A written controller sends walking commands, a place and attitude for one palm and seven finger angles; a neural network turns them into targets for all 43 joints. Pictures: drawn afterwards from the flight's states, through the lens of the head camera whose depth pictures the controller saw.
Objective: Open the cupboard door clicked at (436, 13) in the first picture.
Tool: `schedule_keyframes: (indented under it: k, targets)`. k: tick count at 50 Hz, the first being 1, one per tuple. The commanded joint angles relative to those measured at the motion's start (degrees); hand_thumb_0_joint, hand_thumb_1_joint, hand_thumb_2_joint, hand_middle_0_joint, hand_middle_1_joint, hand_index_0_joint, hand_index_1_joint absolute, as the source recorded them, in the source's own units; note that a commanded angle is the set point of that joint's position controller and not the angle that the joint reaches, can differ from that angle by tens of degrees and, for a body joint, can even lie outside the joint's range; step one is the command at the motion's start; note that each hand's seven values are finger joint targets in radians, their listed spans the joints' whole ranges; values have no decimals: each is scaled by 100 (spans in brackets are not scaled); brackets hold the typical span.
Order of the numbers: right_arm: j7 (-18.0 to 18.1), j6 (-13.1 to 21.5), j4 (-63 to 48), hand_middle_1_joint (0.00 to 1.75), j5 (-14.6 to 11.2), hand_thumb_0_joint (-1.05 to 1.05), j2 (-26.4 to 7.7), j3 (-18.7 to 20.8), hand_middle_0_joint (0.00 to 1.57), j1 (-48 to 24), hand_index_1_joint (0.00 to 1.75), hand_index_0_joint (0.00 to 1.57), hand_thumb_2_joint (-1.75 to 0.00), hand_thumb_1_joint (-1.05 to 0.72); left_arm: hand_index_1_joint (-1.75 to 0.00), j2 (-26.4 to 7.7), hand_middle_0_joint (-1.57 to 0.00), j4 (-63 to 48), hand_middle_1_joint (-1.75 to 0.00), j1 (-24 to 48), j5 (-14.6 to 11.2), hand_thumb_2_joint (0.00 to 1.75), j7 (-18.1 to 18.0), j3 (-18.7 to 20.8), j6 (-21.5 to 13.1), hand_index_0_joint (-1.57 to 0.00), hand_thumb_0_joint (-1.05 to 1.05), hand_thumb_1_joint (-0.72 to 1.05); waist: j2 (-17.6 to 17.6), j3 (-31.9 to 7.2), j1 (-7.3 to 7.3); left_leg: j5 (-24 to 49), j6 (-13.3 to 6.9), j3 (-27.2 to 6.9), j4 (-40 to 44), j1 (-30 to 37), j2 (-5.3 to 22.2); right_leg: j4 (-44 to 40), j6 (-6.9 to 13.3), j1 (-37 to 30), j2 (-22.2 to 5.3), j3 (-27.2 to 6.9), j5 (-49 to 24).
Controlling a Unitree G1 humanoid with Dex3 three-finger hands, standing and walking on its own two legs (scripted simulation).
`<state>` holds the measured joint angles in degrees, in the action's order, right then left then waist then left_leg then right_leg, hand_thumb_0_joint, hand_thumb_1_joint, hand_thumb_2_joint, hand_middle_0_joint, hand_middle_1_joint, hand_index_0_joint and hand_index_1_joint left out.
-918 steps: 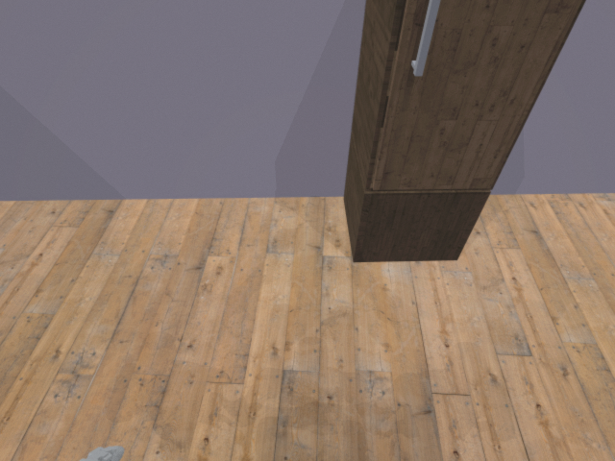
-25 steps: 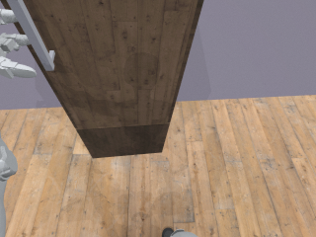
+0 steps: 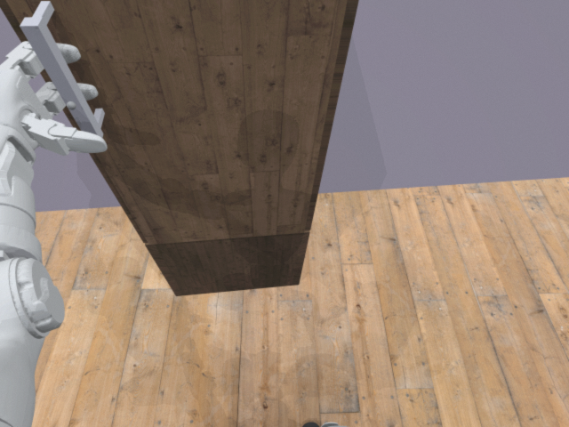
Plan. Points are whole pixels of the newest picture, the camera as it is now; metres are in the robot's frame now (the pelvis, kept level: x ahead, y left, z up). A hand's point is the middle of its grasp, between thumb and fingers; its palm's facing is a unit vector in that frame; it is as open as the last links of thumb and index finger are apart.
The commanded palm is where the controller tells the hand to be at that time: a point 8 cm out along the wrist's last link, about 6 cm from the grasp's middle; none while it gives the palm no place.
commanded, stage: slide the fingers in behind the handle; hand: left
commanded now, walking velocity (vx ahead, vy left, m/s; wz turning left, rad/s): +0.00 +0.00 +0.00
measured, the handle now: (72, 79) +0.55 +0.26 +0.17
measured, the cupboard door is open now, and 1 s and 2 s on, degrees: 0 0 7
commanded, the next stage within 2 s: close the thumb around the handle in 0.74 s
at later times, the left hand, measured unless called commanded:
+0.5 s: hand (81, 104) +0.49 +0.23 +0.18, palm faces +0.05 -1.00 -0.01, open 14.0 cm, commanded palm +0.46 +0.28 +0.17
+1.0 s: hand (77, 108) +0.49 +0.24 +0.17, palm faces +0.04 -1.00 -0.01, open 13.3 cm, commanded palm +0.46 +0.28 +0.17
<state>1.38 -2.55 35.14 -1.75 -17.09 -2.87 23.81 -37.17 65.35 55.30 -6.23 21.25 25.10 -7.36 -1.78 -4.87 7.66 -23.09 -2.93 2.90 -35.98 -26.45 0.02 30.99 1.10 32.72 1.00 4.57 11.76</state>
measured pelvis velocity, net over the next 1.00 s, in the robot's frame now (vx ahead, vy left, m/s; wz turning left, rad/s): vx -0.01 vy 0.01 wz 0.00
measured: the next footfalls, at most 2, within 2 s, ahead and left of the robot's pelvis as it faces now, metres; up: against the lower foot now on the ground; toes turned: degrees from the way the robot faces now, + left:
none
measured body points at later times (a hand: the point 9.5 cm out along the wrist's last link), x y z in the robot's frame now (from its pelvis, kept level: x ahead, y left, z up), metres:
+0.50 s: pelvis -0.02 -0.01 +0.00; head +0.06 +0.00 +0.44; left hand +0.48 +0.28 +0.18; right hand +0.00 -0.28 -0.11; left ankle -0.07 +0.08 -0.72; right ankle +0.03 -0.11 -0.72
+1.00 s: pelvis -0.01 +0.01 +0.00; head +0.07 +0.01 +0.44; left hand +0.48 +0.29 +0.17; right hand +0.00 -0.26 -0.11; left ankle -0.07 +0.08 -0.72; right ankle +0.03 -0.11 -0.72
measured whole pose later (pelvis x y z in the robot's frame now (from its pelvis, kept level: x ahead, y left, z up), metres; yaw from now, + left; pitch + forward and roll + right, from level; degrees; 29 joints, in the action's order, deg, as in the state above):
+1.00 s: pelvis -0.01 +0.01 +0.00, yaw +0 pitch +13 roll -2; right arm 1.9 -0.2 36.4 -1.5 -16.9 -3.0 24.7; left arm -36.3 67.9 57.1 -5.8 19.1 23.5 -8.6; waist -1.5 -4.4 8.1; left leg -22.3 -3.4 3.2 -35.8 -26.8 -0.6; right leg 30.6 0.7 32.9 0.5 4.2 10.8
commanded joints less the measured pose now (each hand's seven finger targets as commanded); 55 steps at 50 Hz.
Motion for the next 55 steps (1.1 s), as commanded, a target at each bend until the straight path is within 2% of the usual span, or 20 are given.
schedule_keyframes:
  k: [1, 3, 7, 12, 14, 18, 21, 23, 24, 29, 31, 35, 36, 37, 39, 42, 46, 48, 51, 55]
  targets:
    - [91, 208, -393, 30, -20, 0, -958, 349, 20, 688, 30, 20, -90, -90, -120, -1719, -30, -1296, -120, 2810, -50, 30, -132, 135, -441, -30, 0, -50, -409, -2099, 6, 2792, 199, -461, 394, 411, 151, 121, 65, -1880, -38, -376, -2136]
    - [106, 229, -407, 30, -11, 0, -951, 352, 20, 660, 30, 20, -90, -90, -120, -1775, -30, -1567, -120, 2897, -66, 30, -164, 179, -565, -30, 0, -50, -634, -2375, -20, 3032, 205, -455, 364, 598, 150, 152, 81, -2009, -45, -412, -2326]
    - [122, 278, -364, 30, -24, 0, -947, 364, 20, 646, 30, 20, -90, -90, -120, -1476, -30, -1447, -120, 2795, -184, 30, -129, 59, -617, -30, 0, -50, -463, -2385, 11, 3191, 221, -482, 346, 755, 175, 118, 78, -1930, -26, -383, -2306]
    - [136, 318, -317, 30, -45, 0, -982, 322, 20, 589, 30, 20, -90, -90, -120, -1367, -30, -923, -120, 2767, -146, 30, -180, -26, -383, -30, 0, -50, -219, -1778, 61, 2314, 130, -432, 503, 256, 112, 31, 73, -1829, -70, -374, -1922]
    - [133, 337, -331, 30, -39, 0, -951, 324, 20, 579, 30, 20, -90, -90, -120, -1342, -30, -1006, -120, 2852, -36, 30, -241, -130, -371, -30, 0, -50, -449, -1865, 53, 2248, 129, -414, 505, 287, 96, 30, 68, -1796, -88, -404, -1849]
    - [153, 379, -286, 30, -25, 0, -983, 325, 20, 668, 30, 20, -90, -90, -120, -1484, -30, -864, -120, 2944, -30, 30, -291, -30, -468, -30, 0, -50, -99, -1980, 83, 2116, 126, -457, 490, 206, 110, 36, 61, -1871, -77, -418, -1771]
    - [169, 422, -269, 30, -23, 0, -995, 305, 20, 673, 30, 20, -90, -90, -120, -1450, -30, -800, -120, 3179, -58, 30, -221, -81, -528, -30, 0, -50, -189, -2012, 135, 1899, 122, -433, 508, 111, 91, 41, 60, -1906, -92, -453, -1685]
    - [169, 444, -274, 30, -11, 0, -983, 327, 20, 689, 30, 20, -90, -90, -120, -1481, -30, -999, -120, 3208, -93, 30, -195, -25, -629, -30, 0, -50, -354, -2323, 91, 2186, 130, -429, 457, 300, 91, 79, 67, -1987, -84, -477, -1892]
    - [174, 433, -261, 30, -12, 0, -986, 320, 20, 705, 30, 20, -90, -90, -120, -1634, -30, -875, -120, 3045, -42, 30, -187, 74, -634, -30, 0, -50, -424, -2292, 27, 2221, 153, -438, 455, 281, 98, 93, 80, -1965, -86, -456, -1871]
    - [171, 432, -242, 30, -19, 0, -1003, 296, 20, 720, 30, 20, -90, -90, -120, -1551, -30, -765, -120, 3143, -31, 30, -186, -51, -606, -30, 0, -50, -342, -1942, 138, 2016, 143, -466, 500, 178, 116, 31, 63, -1718, -69, -421, -1637]
    - [180, 435, -251, 30, -9, 0, -1014, 307, 20, 740, 30, 20, -90, -90, -120, -1783, -30, -844, -120, 3191, -6, 30, -193, 104, -626, -30, 0, -50, -437, -2083, 63, 2058, 156, -487, 511, 177, 108, 47, 77, -1835, -74, -437, -1661]
    - [158, 435, -254, 30, 13, 0, -1002, 335, 20, 805, 30, 20, -90, -90, -120, -1718, -30, -1101, -120, 3120, -51, 30, -182, 127, -721, -30, 0, -50, -606, -2389, 15, 2662, 247, -536, 434, 537, 151, 101, 96, -1787, -38, -387, -1894]
    - [146, 439, -266, 30, 9, 0, -988, 341, 20, 779, 30, 20, -90, -90, -120, -1540, -30, -1084, -120, 3050, -80, 30, -160, 9, -724, -30, 0, -50, -560, -2333, 57, 2700, 241, -509, 423, 591, 163, 77, 79, -1738, -26, -389, -1915]
    - [150, 428, -273, 30, 11, 0, -1015, 345, 20, 805, 30, 20, -90, -90, -120, -1656, -30, -1033, -120, 2906, -128, 30, -156, 157, -721, -30, 0, -50, -416, -2375, 14, 2763, 218, -506, 394, 540, 164, 96, 86, -1804, -15, -393, -1984]
    - [143, 394, -261, 30, 0, 0, -1017, 345, 20, 808, 30, 20, -90, -90, -120, -1734, -30, -1002, -120, 2830, -129, 30, -147, 231, -675, -30, 0, -50, -425, -2327, -26, 2805, 246, -513, 442, 474, 165, 105, 90, -1858, -23, -374, -2030]
    - [117, 398, -332, 30, -2, 0, -1003, 364, 20, 761, 30, 20, -90, -90, -120, -1467, -30, -1126, -120, 2624, -131, 30, -138, 70, -606, -30, 0, -50, -614, -2254, -53, 3104, 277, -517, 421, 685, 186, 89, 98, -1654, -11, -348, -1984]
    - [116, 379, -258, 30, 1, 0, -1015, 351, 20, 786, 30, 20, -90, -90, -122, -1396, -32, -929, -122, 2847, -117, 40, -194, -22, -477, -32, 0, -28, -290, -1815, 82, 2562, 260, -543, 503, 413, 188, 16, 70, -1491, -1, -310, -1680]
    - [139, 399, -243, 30, 11, 0, -1005, 358, 20, 786, 30, 20, -90, -90, -124, -1532, -32, -1137, -124, 3131, -100, 44, -247, 55, -543, -32, 0, -16, -590, -2028, 78, 2718, 280, -545, 469, 603, 178, 35, 83, -1524, -14, -341, -1745]
    - [125, 439, -235, 30, 30, 0, -967, 373, 20, 817, 30, 20, -90, -90, -125, -1365, -34, -1390, -125, 3118, -84, 52, -266, -54, -681, -34, 0, 0, -761, -2368, 52, 3255, 380, -600, 386, 1001, 214, 80, 84, -1454, 2, -313, -1864]
    - [98, 437, -145, 30, 38, 0, -953, 380, 20, 824, 30, 20, -90, -90, -128, -1102, -35, -1324, -128, 3089, -181, 61, -261, -153, -692, -35, 0, 23, -608, -2325, 91, 3752, 458, -661, 310, 1155, 256, 100, 72, -1361, 36, -265, -2030]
